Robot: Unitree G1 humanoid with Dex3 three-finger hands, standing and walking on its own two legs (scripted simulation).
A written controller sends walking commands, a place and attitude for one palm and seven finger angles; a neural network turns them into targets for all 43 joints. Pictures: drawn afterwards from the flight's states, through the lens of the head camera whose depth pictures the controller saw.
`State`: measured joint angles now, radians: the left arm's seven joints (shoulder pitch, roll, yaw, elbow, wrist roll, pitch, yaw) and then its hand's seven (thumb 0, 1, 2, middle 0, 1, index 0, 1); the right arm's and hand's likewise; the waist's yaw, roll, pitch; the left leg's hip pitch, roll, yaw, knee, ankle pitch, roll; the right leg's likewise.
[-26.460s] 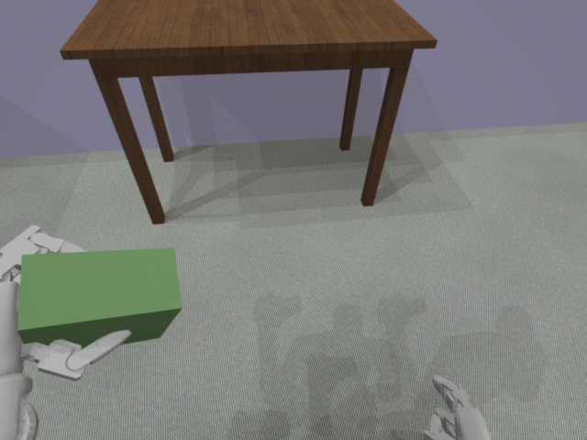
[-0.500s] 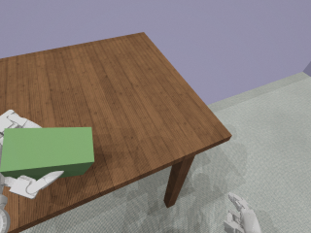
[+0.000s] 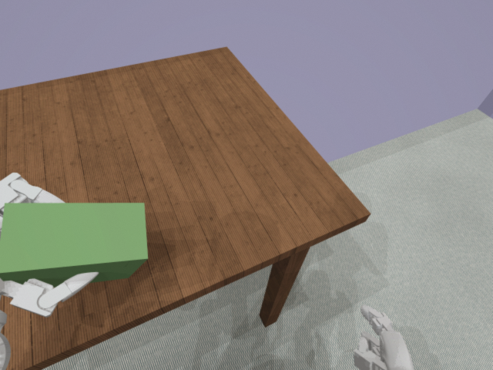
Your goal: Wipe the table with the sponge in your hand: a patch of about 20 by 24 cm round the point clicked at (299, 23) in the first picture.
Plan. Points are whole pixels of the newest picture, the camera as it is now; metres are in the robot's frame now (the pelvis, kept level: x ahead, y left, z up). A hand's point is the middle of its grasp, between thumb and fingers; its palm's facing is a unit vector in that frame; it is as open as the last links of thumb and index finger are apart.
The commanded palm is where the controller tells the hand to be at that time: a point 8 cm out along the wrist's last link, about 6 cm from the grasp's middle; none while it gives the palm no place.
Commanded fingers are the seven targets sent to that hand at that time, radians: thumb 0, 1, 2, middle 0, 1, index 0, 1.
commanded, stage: shuffle to correct the standing spot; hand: left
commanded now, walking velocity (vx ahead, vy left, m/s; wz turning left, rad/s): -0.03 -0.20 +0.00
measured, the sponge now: (99, 246) +0.23 +0.20 +0.14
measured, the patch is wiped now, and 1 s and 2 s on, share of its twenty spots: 0.00 0.00 0.00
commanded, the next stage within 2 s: none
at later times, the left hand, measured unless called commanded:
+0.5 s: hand (46, 249) +0.21 +0.24 +0.17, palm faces +0.34 -0.86 -0.39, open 10.1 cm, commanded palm +0.16 +0.28 +0.18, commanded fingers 0.00 0.10 1.30 -1.20 -1.60 -1.20 -1.60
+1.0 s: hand (45, 250) +0.21 +0.24 +0.17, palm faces +0.33 -0.85 -0.41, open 10.1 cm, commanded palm +0.16 +0.28 +0.18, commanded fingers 0.00 0.10 1.30 -1.20 -1.60 -1.20 -1.60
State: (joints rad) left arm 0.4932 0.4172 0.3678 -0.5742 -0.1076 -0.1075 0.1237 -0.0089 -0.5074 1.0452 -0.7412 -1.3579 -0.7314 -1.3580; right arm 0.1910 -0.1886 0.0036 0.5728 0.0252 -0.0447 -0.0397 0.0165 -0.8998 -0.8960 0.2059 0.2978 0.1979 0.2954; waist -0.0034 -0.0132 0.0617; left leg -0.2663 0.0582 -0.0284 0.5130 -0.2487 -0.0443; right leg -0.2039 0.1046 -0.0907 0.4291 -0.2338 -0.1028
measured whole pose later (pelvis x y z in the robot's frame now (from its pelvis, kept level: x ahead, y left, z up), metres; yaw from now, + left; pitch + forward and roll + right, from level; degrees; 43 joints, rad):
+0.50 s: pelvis +0.00 +0.00 +0.00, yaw +0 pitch +0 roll -1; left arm 0.50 0.42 0.36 -0.57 -0.11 -0.10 0.13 -0.01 -0.51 1.05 -0.74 -1.36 -0.73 -1.36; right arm 0.18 -0.19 0.00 0.57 0.03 -0.03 -0.04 0.02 -0.90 -0.90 0.21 0.30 0.20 0.30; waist 0.00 -0.01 0.06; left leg -0.26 0.06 -0.03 0.51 -0.24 -0.05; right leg -0.20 0.11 -0.09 0.42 -0.22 -0.10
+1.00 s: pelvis +0.00 +0.00 +0.00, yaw +0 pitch +0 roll -1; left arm 0.51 0.42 0.37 -0.56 -0.11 -0.10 0.13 -0.01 -0.51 1.05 -0.74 -1.36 -0.73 -1.36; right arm 0.19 -0.19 0.01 0.57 0.03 -0.03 -0.04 0.02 -0.90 -0.90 0.21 0.30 0.20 0.30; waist -0.01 0.00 0.05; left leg -0.26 0.06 -0.03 0.50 -0.24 -0.04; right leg -0.20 0.11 -0.09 0.41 -0.22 -0.10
